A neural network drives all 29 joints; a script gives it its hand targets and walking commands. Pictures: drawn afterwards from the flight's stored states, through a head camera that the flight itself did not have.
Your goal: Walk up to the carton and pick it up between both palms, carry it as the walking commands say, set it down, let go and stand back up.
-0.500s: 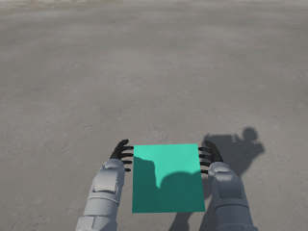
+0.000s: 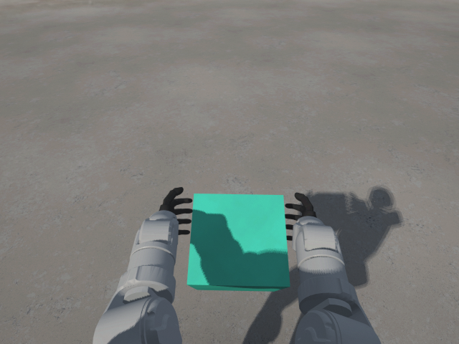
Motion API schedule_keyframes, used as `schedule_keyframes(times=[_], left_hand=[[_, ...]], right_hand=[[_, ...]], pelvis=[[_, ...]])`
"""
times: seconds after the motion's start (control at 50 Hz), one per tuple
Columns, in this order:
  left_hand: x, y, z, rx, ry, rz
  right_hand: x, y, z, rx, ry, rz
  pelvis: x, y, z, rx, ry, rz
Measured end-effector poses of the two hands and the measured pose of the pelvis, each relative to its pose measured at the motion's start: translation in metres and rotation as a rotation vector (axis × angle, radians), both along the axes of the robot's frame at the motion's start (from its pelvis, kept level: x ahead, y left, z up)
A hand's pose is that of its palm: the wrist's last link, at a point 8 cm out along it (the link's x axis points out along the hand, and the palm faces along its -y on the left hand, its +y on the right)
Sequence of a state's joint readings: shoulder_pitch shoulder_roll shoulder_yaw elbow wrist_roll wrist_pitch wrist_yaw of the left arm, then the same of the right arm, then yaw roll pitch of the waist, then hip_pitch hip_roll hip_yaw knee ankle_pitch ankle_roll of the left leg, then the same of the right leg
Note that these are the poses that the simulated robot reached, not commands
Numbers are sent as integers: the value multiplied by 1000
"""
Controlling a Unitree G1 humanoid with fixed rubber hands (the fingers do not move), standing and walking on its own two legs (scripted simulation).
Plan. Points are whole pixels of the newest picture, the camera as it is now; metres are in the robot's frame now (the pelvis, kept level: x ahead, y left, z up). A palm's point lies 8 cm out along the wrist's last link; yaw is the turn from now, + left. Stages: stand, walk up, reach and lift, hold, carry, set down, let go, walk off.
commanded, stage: set down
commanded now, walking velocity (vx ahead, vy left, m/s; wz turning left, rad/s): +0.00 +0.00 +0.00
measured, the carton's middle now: (237, 246) +0.34 -0.04 -0.04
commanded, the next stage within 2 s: none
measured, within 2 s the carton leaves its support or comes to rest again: neither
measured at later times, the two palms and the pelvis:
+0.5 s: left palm (177, 242) +0.37 +0.10 -0.06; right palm (294, 255) +0.32 -0.16 -0.07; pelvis +0.01 +0.03 -0.02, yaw -2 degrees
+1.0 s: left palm (186, 255) +0.40 +0.09 -0.14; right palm (289, 264) +0.35 -0.17 -0.15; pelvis +0.00 +0.01 -0.09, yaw -1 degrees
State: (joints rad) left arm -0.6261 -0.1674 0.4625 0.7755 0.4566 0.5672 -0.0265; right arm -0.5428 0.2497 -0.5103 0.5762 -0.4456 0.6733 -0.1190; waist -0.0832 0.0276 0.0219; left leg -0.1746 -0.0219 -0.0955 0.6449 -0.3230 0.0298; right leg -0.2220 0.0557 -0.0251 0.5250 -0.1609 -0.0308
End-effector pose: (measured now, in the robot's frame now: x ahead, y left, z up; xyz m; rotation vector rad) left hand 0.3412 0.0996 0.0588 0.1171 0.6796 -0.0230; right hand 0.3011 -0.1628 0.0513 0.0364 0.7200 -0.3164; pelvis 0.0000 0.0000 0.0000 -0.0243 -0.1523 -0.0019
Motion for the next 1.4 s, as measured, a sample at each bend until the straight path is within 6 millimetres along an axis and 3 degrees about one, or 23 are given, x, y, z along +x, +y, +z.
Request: schedule_keyframes(times=[0.36, 0.62, 1.06, 1.4], left_hand=[[21, 0, -82, 2, 1, 19], [41, -8, -137, -20, -23, 33], [59, -15, -211, -36, -35, 63], [82, -24, -267, -29, -25, 35]], right_hand=[[12, 6, -87, -20, 15, -26], [25, -1, -139, 8, -20, -51], [46, -7, -211, 19, -42, -79], [62, -14, -270, 17, -36, -100]], pelvis=[[8, 31, -10, 21, 251, -22], [14, 31, -30, 36, 494, -28], [-4, 6, -97, 46, 670, -19], [-21, 10, -153, 52, 745, -17]])
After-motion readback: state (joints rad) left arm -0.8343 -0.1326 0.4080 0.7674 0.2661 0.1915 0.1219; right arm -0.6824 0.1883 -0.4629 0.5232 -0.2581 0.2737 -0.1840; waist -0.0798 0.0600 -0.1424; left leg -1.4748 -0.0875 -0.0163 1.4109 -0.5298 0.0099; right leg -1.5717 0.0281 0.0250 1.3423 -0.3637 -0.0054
